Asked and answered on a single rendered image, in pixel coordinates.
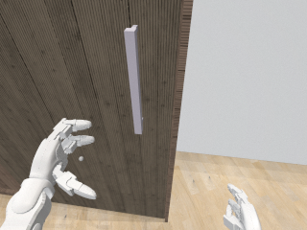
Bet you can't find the wardrobe door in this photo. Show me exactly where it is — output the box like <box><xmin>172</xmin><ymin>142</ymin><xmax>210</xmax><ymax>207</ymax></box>
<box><xmin>0</xmin><ymin>0</ymin><xmax>181</xmax><ymax>219</ymax></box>
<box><xmin>0</xmin><ymin>164</ymin><xmax>21</xmax><ymax>191</ymax></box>

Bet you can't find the robot left forearm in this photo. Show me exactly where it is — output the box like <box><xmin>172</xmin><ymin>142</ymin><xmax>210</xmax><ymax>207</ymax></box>
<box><xmin>0</xmin><ymin>177</ymin><xmax>55</xmax><ymax>230</ymax></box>

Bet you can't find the handle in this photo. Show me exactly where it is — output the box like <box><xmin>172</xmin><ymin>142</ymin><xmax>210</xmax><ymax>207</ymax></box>
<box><xmin>124</xmin><ymin>25</ymin><xmax>144</xmax><ymax>134</ymax></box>

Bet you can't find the robot right hand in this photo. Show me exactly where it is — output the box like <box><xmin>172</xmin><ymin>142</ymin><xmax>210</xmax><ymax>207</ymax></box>
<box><xmin>224</xmin><ymin>183</ymin><xmax>262</xmax><ymax>230</ymax></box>

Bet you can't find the robot left hand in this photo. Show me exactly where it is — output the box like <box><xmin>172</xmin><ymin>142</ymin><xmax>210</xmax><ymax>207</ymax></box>
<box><xmin>29</xmin><ymin>118</ymin><xmax>97</xmax><ymax>199</ymax></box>

